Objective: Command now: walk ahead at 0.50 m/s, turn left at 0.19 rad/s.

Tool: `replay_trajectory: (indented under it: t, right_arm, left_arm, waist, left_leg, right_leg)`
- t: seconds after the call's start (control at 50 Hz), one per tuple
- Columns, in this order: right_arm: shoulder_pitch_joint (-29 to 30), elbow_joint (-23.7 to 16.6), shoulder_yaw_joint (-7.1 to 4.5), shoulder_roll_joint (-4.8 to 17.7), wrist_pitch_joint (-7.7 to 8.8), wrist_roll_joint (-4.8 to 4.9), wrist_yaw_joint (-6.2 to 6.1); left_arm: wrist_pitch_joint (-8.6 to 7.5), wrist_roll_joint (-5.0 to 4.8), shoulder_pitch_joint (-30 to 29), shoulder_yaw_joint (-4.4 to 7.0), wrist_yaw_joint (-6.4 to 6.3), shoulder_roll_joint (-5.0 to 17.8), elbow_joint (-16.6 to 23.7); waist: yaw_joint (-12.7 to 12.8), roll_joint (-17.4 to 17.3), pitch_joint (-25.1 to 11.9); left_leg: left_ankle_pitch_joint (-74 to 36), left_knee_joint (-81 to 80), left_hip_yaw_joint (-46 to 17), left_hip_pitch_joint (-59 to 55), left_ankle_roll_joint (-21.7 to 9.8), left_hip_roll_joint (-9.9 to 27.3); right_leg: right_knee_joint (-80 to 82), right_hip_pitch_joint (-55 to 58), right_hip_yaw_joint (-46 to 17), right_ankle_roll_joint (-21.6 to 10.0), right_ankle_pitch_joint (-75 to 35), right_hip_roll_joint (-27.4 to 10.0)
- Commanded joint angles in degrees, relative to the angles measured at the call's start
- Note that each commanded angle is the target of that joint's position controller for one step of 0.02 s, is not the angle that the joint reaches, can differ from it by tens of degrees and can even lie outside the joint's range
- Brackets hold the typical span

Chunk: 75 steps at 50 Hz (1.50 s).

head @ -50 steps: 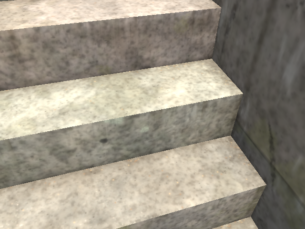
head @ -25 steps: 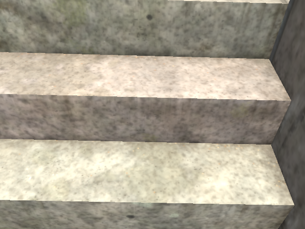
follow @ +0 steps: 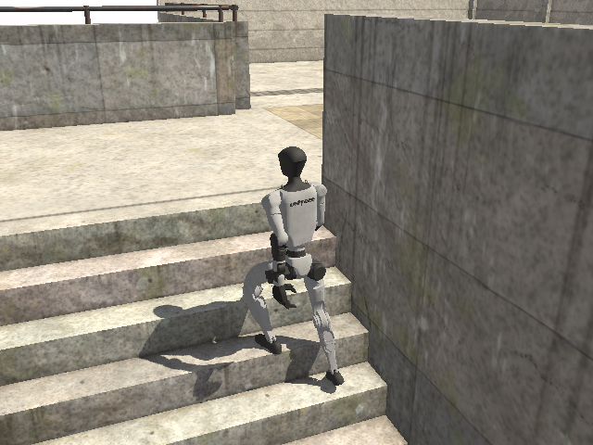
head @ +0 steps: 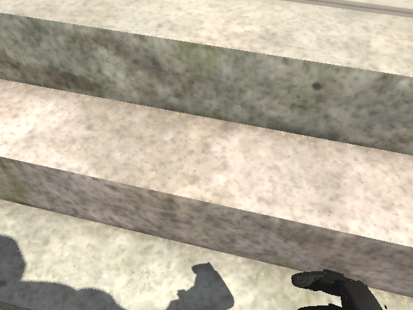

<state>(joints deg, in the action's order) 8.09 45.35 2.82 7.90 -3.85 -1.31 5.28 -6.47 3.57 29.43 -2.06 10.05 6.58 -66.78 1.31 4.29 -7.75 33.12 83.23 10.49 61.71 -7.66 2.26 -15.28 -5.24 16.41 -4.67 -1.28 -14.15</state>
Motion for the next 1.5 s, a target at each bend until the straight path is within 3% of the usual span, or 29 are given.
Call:
replay_trajectory:
  t: [0.02,0.04,0.1,0.14,0.34,0.36,0.44,0.46,0.48,0.5,0.54,0.56,0.66,0.74,0.76,0.78,0.88,0.94,0.98,1.04,1.06,1.08,1.1,1.16,1.22,1.32,1.38,1.44,1.5]
  right_arm:
    - [-34.17,7.78,-5.84,19.54,-0.07,-1.15,-2.48]
    - [-27.47,7.2,-7.42,14.05,2.7,-0.21,-4.9]
    - [-17.86,12.3,-5.18,4.27,7.75,-0.42,-6.01]
    - [-27.23,14.09,-5.13,8.02,5.79,-1.95,-0.25]
    - [-26.83,13.37,-3.01,6.27,7.29,-7.28,1.05]
    - [-35.45,18.4,-3.47,6.15,11.9,2.63,-5.67]
    - [-34.11,18.56,-3.37,8.79,11.74,4.99,-10.49]
    - [-32.9,20.24,-3.86,20.59,9.59,-2.78,2.86]
    - [-27.38,13.02,-6.42,15.73,11.14,2.61,-5.38]
    - [-29.35,13.08,-6.39,17.3,11.63,4.76,-7.26]
    - [-28.73,7.64,-6.15,7.71,11.44,1.78,-5.15]
    - [-21.12,1.91,-6.46,5.67,10.4,-2.2,-3.41]
    - [-22.59,-7.2,-2.65,-5.65,9.48,-1.01,-4.26]
    - [-20.09,-8.94,-2.54,-2.94,6.97,-0.47,-5.71]
    - [-12.15,-7.75,-3.09,4.44,5.99,2.52,-1.95]
    - [-9.8,-7.73,-3.27,4.18,5.63,0.94,-1.06]
    - [8.58,-11.69,-0.88,2.42,3.22,0.07,-2.0]
    - [13.89,-13.62,0.72,-0.6,-0.71,-1.01,0.78]
    - [10.92,-12.72,0.42,2.43,-1.88,-2.35,1.8]
    - [-1.71,-8.69,-1.38,6.28,-1.7,-1.88,-0.31]
    - [-21.32,-1.22,-2.42,7.69,-1.75,-2.45,-1.12]
    - [-35.1,5.32,-2.47,10.35,-1.02,-3.57,-1.11]
    - [-39.96,6.44,-4.63,13.67,1.32,-4.15,-1.05]
    - [-20.21,13.48,-1.98,4.85,6.56,-1.13,-0.65]
    - [-17.74,16.66,-0.87,-2.52,6.91,-2.67,-0.92]
    - [-22.5,18.65,-0.47,1.59,8.17,-8.51,-0.63]
    - [-27.77,18.44,-2.48,10.15,8.41,-5.68,1.58]
    - [-31.67,15.31,-4.46,19.11,13.71,0.32,-0.63]
    - [-30.13,9.79,-6.37,18.65,11.21,-3.96,-0.84]
  left_arm:
    - [-0.19,0.57,1.44,2.49,2.36,5.4,4.8]
    - [-1.57,-7.27,-1.44,5.65,-5.08,9.09,8.9]
    - [-1.21,-3.35,-16.49,4.32,-11.45,1.44,22.2]
    - [0.56,-5.38,-11.89,3.48,-4.17,-0.34,14.05]
    - [6.11,-4.74,-28.66,0.69,-4.67,6.41,25.38]
    - [5.78,-4.58,-42.25,-0.99,-10.08,-0.77,31.62]
    - [5.44,-5.87,-27.01,-1.98,-12.12,-0.32,26.34]
    - [9.75,-1.65,-33.42,-1.26,-4.23,7.56,36.65]
    - [5.98,-3.76,-12.88,0.37,-8.76,4.65,24.25]
    - [3.94,-5.79,-4.36,0.75,-9.95,6.45,20.59]
    - [5.43,-3.18,2.88,4.99,-13.95,16.11,13.24]
    - [5.81,-3.08,-4.74,6.51,-14.44,18.34,12.57]
    - [1.89,-1.7,-12.87,2.53,-11.36,-2.43,6.96]
    - [-0.68,-3.16,-10.56,3.63,-10.67,3.77,8.56]
    - [0.4,2.32,-6.95,3.63,-5.52,6.42,7.22]
    - [0.79,3.62,-1.65,2.75,-4.14,4.86,5.15]
    - [1.19,5.26,12.01,0.66,-1.57,2.36,-2.28]
    - [1.06,1.36,3.96,-0.12,0.04,2.97,-1.48]
    - [-1.43,-1.51,8.64,1.43,-0.36,11.91,-0.96]
    - [-1.18,-1.73,7.2,5.58,0.38,17.44,-1.45]
    - [-0.75,1.81,8.24,5.25,0.54,13.18,-0.81]
    - [0.33,3.91,7.88,4.18,1.63,4.74,1.04]
    - [1.18,-1.26,6.05,6.46,1.18,8.62,-0.82]
    - [2.28,-1.39,-9.86,4.7,-3.48,2.3,7.34]
    - [4.82,-1.03,-12.81,1.43,-3.92,-4.71,11.09]
    - [5.1,-2.59,-31.62,-1.17,-3.43,0.03,22.33]
    - [9.21,-4.13,-46.46,0.55,-4.89,8.95,28.75]
    - [8.95,-2.15,-34.33,0.51,-4.37,5.21,25.39]
    - [7.96,-3.17,-13.82,1.87,-7.1,10.26,19.12]
  waist:
    - [-13.86,-12.89,-12.88]
    - [-9.73,-14.08,-16.47]
    - [-1.41,-9.56,2.55]
    - [-4.39,-6.1,9.98]
    - [0.45,-7.22,4.35]
    - [-3.15,-7.66,12.4]
    - [2.84,-11.25,4.31]
    - [10.62,-24.83,-3.85]
    - [9.41,-11.37,-11.46]
    - [11.46,-17.09,-15.13]
    - [9.08,8.71,-11.53]
    - [5.92,9.42,-2.31]
    - [-6.13,-2.67,13.56]
    - [-6.49,-6.17,15.13]
    - [-1.8,5.25,7.05]
    - [-0.96,2.31,9.54]
    - [1.48,0.19,7.32]
    - [-4.85,4.16,4.78]
    - [-5.86,7.3,-4.68]
    - [-9.93,10.54,-9.32]
    - [-13.02,-1.82,-24.83]
    - [-12.75,-23.39,-27.8]
    - [-16.48,-20.14,-15.8]
    - [-4.79,0.47,-4.98]
    - [3.1,-0.57,1.93]
    - [5.29,-1.29,3.58]
    - [2.82,-10.52,1.3]
    - [6.08,-14.57,-2.97]
    - [7.73,-9.0,-17.83]
  left_leg:
    - [-15.25,-52.21,-48.86,-56.43,-13.7,11.12]
    - [0.45,-58.38,-54.26,-58.73,-9.1,14.1]
    - [6.51,-54.48,-37.94,-36.92,-1.32,11.38]
    - [-31.51,-53.61,-37.12,-37.08,-0.04,12.1]
    - [-18.94,-73.64,-8.88,-34.25,-4.31,7.13]
    - [-21.54,-87.91,-10.17,-32.21,-4.03,12.1]
    - [-79.46,-81.03,0.7,-47.21,-4.37,8.49]
    - [-125.85,-74.57,-11.73,-48.59,-14.73,19.45]
    - [-123.27,-62.41,1.53,-65.82,-6.65,14.06]
    - [-120.68,-49.65,-0.32,-63.68,-5.22,12.15]
    - [-43.58,-14.63,-9.21,-31.62,-0.14,-2.83]
    - [-28.0,12.97,-17.01,-20.54,1.39,-7.36]
    - [-32.78,40.63,-18.29,2.92,-0.9,-5.43]
    - [-30.64,34.23,-14.91,9.88,1.57,-3.75]
    - [-29.26,39.73,-19.57,17.03,-7.86,-6.11]
    - [-29.76,44.8,-18.99,24.24,-10.54,-5.34]
    - [-33.51,31.81,-5.95,33.95,-12.14,4.31]
    - [-31.29,20.89,4.41,-2.63,-10.09,3.54]
    - [-20.69,7.91,6.92,-11.66,-5.31,-3.3]
    - [-12.44,-24.67,3.85,-22.6,-2.31,-8.25]
    - [-40.58,-24.97,-12.86,-51.52,-8.25,-0.47]
    - [-45.91,-47.99,-44.68,-68.05,-19.04,13.39]
    - [-35.9,-59.62,-61.72,-57.25,-19.8,19.3]
    - [-36.57,-54.71,-36.26,-50.95,-10.67,17.47]
    - [-31.82,-60.21,-12.58,-46.12,-2.73,9.81]
    - [-17.69,-74.11,-0.88,-34.32,-1.34,7.49]
    - [-56.67,-87.32,2.98,-29.15,-4.28,8.71]
    - [-117.84,-69.35,3.78,-64.19,0.22,16.62]
    - [-119.74,-45.63,-1.29,-52.48,2.22,12.66]
  right_leg:
    - [-45.89,-37.85,-15.75,-2.99,-6.96,8.69]
    - [-77.35,-35.21,-18.5,-0.37,6.31,13.49]
    - [-99.41,-46.28,-22.72,-1.95,-0.41,12.12]
    - [-107.22,-62.61,-36.92,-9.19,0.58,19.39]
    - [-104.52,-73.96,-16.84,-7.93,-5.51,11.9]
    - [-100.31,-64.68,-8.19,-2.61,12.9,14.28]
    - [-72.34,-37.26,-1.51,-6.08,27.44,13.16]
    - [-73.27,-39.38,-10.11,-1.53,32.87,21.45]
    - [-62.43,-27.05,-2.65,-4.78,36.51,19.21]
    - [-50.51,-17.48,-7.13,-4.32,37.13,22.57]
    - [-8.28,-6.69,-67.79,-14.47,67.15,4.92]
    - [4.99,-13.82,-79.28,-12.98,75.07,1.65]
    - [-11.19,-26.03,-40.83,-5.26,39.06,6.77]
    - [-5.54,-21.85,-31.23,-4.9,25.34,5.95]
    - [-4.16,-18.25,-28.06,-7.12,23.33,6.08]
    - [-2.78,-14.99,-31.22,-9.02,23.75,3.46]
    - [7.38,-9.27,-25.78,-7.93,21.79,3.02]
    - [14.54,-32.5,-17.02,-11.64,-21.98,2.37]
    - [5.78,-15.81,-19.03,-13.54,-85.28,-1.87]
    - [-10.03,9.93,-20.19,-8.31,-108.69,-1.77]
    - [-27.28,-4.55,-23.01,-7.09,-92.89,0.28]
    - [-48.86,-28.01,-25.11,-4.21,-10.97,14.45]
    - [-90.47,-41.74,-36.48,-3.58,-4.8,20.69]
    - [-113.3,-62.6,-34.73,-8.51,1.51,19.4]
    - [-112.91,-70.02,-27.99,-13.26,7.12,14.68]
    - [-105.63,-70.87,-16.6,-16.51,5.42,9.93]
    - [-80.97,-47.52,-8.65,-10.1,16.1,13.3]
    - [-60.97,-52.25,-3.58,-5.48,28.06,19.2]
    - [-50.75,-21.88,-24.22,-10.88,7.91,19.2]
